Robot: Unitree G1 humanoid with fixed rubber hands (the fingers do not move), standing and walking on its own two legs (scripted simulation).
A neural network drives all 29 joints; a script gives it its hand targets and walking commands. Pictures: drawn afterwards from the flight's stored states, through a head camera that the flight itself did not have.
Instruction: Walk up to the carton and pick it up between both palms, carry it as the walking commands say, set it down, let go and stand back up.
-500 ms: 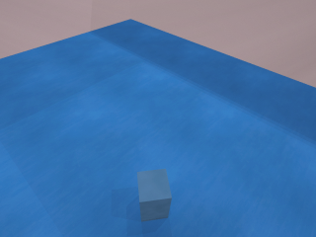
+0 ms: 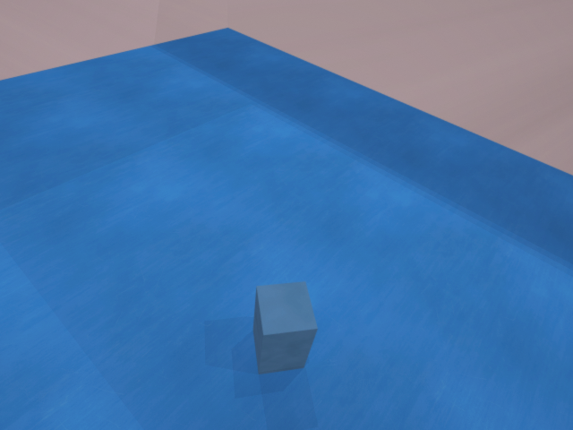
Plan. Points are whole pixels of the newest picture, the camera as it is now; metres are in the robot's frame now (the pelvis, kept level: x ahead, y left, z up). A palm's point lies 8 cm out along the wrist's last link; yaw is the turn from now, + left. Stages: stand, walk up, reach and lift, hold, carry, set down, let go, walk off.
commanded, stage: walk up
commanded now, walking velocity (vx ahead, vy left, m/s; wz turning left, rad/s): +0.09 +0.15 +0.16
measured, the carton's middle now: (281, 329) +0.59 -0.06 -0.62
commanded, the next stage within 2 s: none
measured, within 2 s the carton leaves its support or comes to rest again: neither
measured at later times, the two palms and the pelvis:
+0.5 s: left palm out of the picture +0.15 +0.29 -0.15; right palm out of the picture -0.13 -0.13 -0.08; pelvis +0.03 +0.07 +0.01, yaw +5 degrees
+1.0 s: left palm out of the picture +0.16 +0.28 -0.17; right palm (405, 403) +0.22 -0.21 -0.14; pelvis +0.11 +0.03 -0.02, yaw +6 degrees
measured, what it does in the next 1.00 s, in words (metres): walks ahead: left foot, then right foot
